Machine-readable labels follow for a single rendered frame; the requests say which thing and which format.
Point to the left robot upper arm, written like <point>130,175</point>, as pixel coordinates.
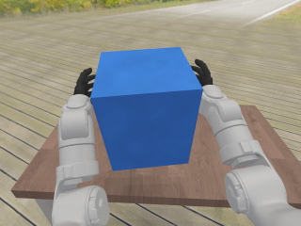
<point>81,206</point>

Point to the robot right hand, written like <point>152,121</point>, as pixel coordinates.
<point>204,75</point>

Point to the robot left hand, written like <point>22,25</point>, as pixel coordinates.
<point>82,86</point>

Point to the table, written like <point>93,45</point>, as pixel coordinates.
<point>200,182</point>

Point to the carton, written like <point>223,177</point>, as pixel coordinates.
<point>146,103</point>

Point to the right robot upper arm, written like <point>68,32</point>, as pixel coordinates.
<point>257,193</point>

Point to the left robot forearm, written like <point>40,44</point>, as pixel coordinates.
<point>76,140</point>

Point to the right robot forearm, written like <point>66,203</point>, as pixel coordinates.
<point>237,146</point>

